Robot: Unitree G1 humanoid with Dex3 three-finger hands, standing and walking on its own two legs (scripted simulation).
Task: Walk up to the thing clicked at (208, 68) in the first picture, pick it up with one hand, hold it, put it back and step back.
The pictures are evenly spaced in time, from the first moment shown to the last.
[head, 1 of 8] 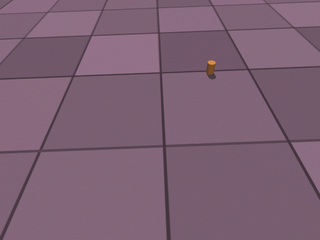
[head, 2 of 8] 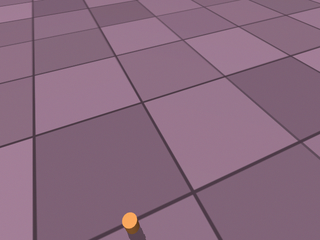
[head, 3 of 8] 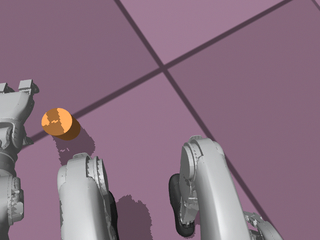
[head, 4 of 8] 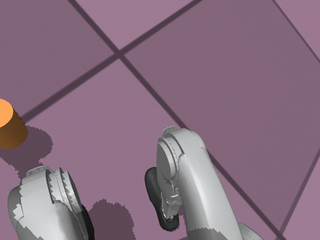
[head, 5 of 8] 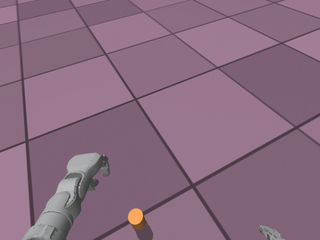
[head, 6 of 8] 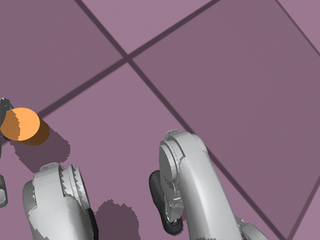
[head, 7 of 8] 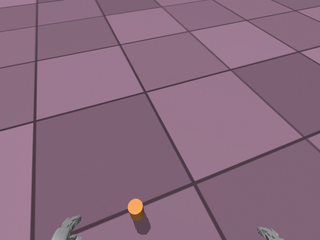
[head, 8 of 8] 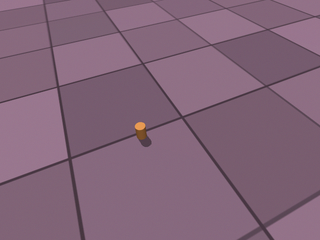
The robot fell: no
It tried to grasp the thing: yes
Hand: left
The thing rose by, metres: 0.01
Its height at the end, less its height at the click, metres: +0.00
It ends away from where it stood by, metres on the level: 0.04
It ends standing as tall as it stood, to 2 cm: yes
